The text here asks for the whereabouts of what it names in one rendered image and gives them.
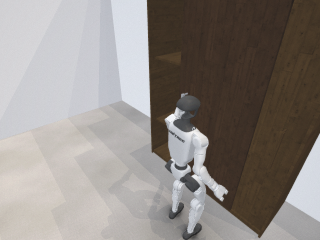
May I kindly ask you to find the right robot upper arm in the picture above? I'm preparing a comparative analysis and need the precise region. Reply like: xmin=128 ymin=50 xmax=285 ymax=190
xmin=192 ymin=131 xmax=209 ymax=176

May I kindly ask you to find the left robot hand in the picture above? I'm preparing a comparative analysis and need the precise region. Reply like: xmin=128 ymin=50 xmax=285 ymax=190
xmin=175 ymin=107 xmax=185 ymax=116

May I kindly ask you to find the wardrobe door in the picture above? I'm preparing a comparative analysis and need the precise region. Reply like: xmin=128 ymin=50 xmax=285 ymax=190
xmin=232 ymin=0 xmax=320 ymax=231
xmin=179 ymin=0 xmax=294 ymax=210

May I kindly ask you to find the right robot hand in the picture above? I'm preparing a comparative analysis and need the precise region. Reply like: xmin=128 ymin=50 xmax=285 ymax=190
xmin=213 ymin=184 xmax=228 ymax=201

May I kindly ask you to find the right robot forearm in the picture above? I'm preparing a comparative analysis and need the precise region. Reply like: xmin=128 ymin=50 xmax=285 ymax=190
xmin=198 ymin=167 xmax=219 ymax=192

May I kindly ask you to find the right robot shin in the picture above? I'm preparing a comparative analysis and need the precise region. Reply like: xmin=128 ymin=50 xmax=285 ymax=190
xmin=187 ymin=203 xmax=205 ymax=234

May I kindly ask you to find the humanoid robot torso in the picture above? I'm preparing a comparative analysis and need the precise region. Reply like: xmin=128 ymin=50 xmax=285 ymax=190
xmin=168 ymin=117 xmax=200 ymax=183

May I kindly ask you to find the left robot upper arm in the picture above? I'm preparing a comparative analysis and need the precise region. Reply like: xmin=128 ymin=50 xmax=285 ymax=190
xmin=164 ymin=113 xmax=177 ymax=129

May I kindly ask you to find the handle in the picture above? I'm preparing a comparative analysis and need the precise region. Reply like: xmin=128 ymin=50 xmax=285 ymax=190
xmin=266 ymin=131 xmax=285 ymax=170
xmin=180 ymin=93 xmax=188 ymax=119

